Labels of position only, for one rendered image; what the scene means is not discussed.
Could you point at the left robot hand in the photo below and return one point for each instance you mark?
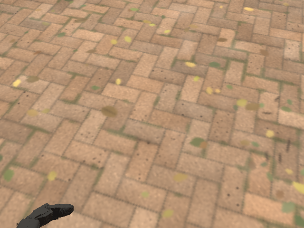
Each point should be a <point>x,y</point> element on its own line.
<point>45,214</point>

